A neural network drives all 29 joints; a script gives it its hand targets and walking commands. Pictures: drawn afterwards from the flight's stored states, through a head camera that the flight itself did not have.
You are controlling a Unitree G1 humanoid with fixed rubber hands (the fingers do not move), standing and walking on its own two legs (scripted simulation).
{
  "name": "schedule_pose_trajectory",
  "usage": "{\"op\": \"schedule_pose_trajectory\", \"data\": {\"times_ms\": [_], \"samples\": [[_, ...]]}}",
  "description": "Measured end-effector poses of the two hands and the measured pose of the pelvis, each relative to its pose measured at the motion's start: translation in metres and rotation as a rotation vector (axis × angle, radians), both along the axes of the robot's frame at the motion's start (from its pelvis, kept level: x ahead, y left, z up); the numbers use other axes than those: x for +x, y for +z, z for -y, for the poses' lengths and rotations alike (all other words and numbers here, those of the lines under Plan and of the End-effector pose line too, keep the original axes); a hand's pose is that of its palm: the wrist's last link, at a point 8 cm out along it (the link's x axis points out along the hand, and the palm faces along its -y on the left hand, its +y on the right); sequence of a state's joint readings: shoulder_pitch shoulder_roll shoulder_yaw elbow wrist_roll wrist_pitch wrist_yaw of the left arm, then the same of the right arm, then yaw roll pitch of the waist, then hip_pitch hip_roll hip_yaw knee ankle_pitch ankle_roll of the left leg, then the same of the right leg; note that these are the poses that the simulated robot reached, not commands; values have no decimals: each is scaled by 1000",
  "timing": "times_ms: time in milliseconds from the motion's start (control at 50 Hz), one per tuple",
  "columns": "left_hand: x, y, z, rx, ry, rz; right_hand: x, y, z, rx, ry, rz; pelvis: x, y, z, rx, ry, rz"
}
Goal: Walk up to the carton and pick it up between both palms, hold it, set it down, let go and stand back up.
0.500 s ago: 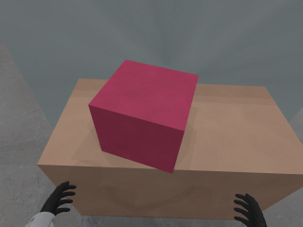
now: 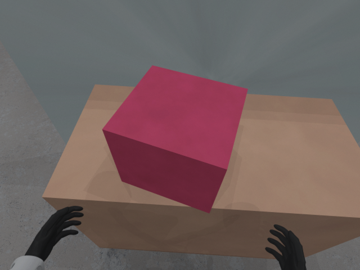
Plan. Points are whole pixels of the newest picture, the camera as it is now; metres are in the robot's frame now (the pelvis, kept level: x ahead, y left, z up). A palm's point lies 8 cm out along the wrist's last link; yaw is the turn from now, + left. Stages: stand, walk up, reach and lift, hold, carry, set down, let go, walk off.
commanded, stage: reach and lift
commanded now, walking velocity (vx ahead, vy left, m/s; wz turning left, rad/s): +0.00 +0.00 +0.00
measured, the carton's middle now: (180, 138) +0.47 +0.06 -0.01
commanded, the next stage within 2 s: none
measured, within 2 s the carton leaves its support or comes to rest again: neither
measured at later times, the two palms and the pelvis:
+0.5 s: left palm (47, 225) +0.21 +0.31 +0.01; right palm (282, 245) +0.21 -0.17 +0.00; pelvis +0.01 +0.00 +0.00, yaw +0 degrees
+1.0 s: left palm (53, 177) +0.28 +0.31 +0.06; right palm (280, 204) +0.28 -0.16 +0.03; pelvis +0.00 +0.00 +0.00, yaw +0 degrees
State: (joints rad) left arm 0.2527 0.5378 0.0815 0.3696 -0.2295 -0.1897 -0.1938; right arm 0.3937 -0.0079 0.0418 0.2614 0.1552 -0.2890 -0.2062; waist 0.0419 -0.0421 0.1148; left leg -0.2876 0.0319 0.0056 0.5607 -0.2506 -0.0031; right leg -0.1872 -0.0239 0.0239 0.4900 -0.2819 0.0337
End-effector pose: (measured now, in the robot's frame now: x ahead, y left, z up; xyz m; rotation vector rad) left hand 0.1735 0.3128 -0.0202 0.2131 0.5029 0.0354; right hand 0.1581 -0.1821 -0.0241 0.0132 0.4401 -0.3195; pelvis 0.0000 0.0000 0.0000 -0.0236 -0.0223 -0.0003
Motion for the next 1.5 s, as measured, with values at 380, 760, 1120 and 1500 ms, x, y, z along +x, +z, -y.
{"op": "schedule_pose_trajectory", "data": {"times_ms": [380, 760, 1120, 1500], "samples": [[18, 22, 5, -46, -63, 73, 33, 14, -17, 27, 8, 55, 5, 0, 1, 1, 0, -8], [71, 55, 7, -53, -78, 157, 79, 31, -19, 16, 68, 65, 8, 0, 2, 2, 0, -12], [129, 92, 6, -76, -61, 191, 140, 79, -20, 23, 93, 150, -2, 0, -1, -2, -1, 2], [188, 132, 15, -107, -53, 243, 176, 112, -10, 37, 64, 157, -5, 1, -3, -4, -1, 3]]}}
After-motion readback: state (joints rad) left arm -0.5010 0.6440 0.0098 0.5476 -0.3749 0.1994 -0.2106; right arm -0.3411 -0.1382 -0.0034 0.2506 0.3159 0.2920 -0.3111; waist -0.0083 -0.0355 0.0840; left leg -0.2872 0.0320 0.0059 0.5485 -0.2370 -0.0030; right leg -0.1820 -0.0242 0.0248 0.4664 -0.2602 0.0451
